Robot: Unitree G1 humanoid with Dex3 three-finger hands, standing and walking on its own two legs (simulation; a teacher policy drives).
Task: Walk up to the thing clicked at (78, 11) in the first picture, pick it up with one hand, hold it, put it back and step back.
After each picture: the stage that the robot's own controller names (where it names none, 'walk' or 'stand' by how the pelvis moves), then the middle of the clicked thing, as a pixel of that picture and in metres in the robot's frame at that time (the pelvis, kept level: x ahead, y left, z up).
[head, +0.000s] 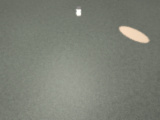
stand; (78, 11) +2.07 +0.00 -0.72
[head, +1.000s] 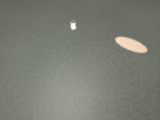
walk; (73, 24) +1.94 +0.20 -0.70
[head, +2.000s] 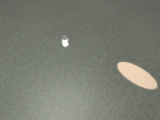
walk; (65, 40) +1.35 +0.26 -0.72
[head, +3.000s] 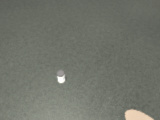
walk; (61, 76) +0.86 +0.23 -0.71
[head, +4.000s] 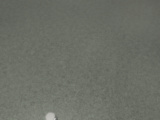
walk; (50, 119) +0.47 +0.20 -0.70
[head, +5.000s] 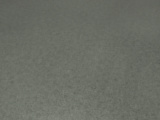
stand; out of the picture +0.38 +0.21 -0.72
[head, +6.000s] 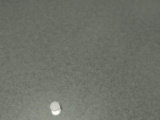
stand; (55, 108) +0.44 +0.16 -0.69
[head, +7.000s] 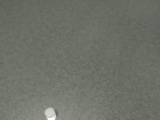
stand; (50, 114) +0.40 +0.20 -0.69
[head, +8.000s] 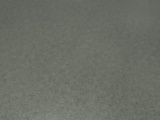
walk; out of the picture +0.34 +0.18 -0.70
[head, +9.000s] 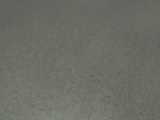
walk; out of the picture +0.38 +0.18 -0.69
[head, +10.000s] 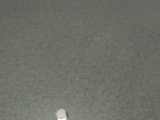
stand; (61, 115) +0.43 +0.17 -0.69
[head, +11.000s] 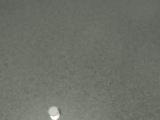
stand; (54, 113) +0.42 +0.21 -0.69
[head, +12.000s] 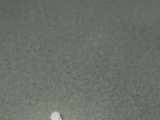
walk; (56, 118) +0.41 +0.19 -0.69
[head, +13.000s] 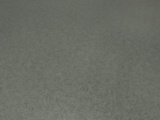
stand; out of the picture +0.33 +0.23 -0.72
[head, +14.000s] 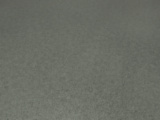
stand; out of the picture +0.34 +0.21 -0.73
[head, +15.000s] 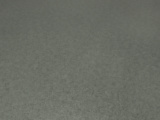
stand; out of the picture +0.33 +0.20 -0.73
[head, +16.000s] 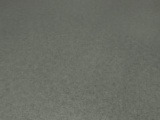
stand; out of the picture +0.33 +0.20 -0.73
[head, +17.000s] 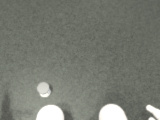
go down; (44, 90) +0.40 +0.19 -0.50
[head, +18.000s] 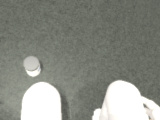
go down; (32, 66) +0.44 +0.21 -0.32
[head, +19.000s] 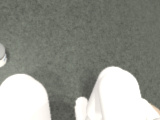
close in; out of the picture +0.43 +0.24 -0.25
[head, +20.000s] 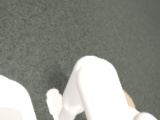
close; out of the picture +0.43 +0.26 -0.23
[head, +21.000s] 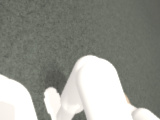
close; out of the picture +0.41 +0.25 -0.23
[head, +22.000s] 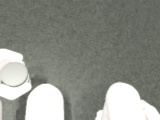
lift; (17, 78) +0.33 +0.22 -0.06
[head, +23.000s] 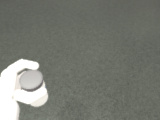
hold; (34, 88) +0.32 +0.16 +0.05
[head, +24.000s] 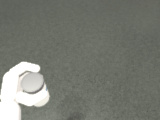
hold; (36, 90) +0.32 +0.16 +0.02
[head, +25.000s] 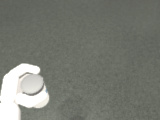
hold; (36, 91) +0.32 +0.16 +0.02
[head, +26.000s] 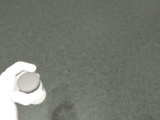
crouch; (32, 88) +0.33 +0.17 -0.03
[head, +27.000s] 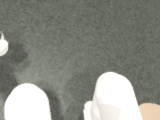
lower; out of the picture +0.47 +0.23 -0.08
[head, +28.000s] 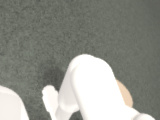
lower; out of the picture +0.45 +0.28 -0.22
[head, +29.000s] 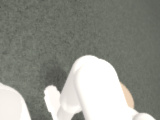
lower; out of the picture +0.44 +0.28 -0.22
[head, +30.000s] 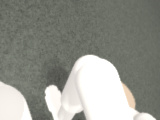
lower; out of the picture +0.43 +0.27 -0.22
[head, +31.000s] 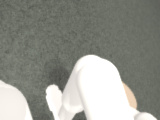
lower; out of the picture +0.43 +0.27 -0.22
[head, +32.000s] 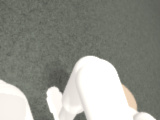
draw back; out of the picture +0.43 +0.27 -0.23
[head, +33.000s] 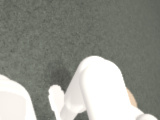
stand; out of the picture +0.42 +0.27 -0.23
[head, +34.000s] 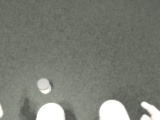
walk; (44, 86) +0.42 +0.19 -0.49
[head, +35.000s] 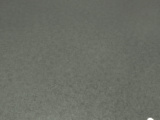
stand; out of the picture +0.38 +0.18 -0.66
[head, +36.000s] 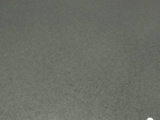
stand; out of the picture +0.38 +0.19 -0.67
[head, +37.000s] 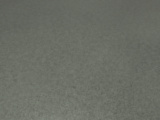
stand; out of the picture +0.38 +0.18 -0.70
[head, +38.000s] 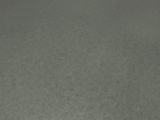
stand; out of the picture +0.37 +0.19 -0.72
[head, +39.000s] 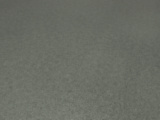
stand; out of the picture +0.36 +0.20 -0.73
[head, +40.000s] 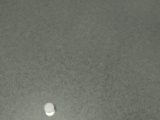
walk; (49, 109) +0.41 +0.17 -0.71
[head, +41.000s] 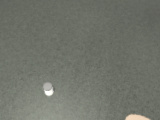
walk; (48, 89) +0.58 +0.24 -0.70
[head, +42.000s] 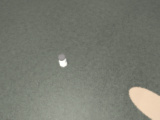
walk; (62, 60) +0.90 +0.24 -0.70
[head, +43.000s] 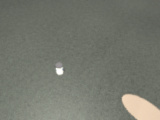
stand; (59, 68) +0.97 +0.21 -0.72
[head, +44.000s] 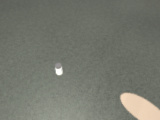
stand; (58, 68) +1.00 +0.22 -0.73
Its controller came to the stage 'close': yes
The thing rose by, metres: 0.72
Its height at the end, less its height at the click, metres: +0.00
